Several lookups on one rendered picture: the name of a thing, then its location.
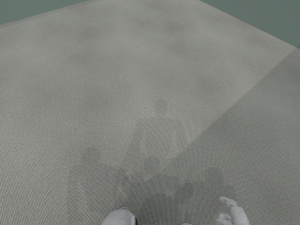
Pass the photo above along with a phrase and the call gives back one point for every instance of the robot right hand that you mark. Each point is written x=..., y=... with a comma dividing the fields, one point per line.
x=237, y=217

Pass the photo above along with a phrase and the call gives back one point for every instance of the robot left thigh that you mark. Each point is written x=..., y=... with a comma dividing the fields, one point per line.
x=119, y=217

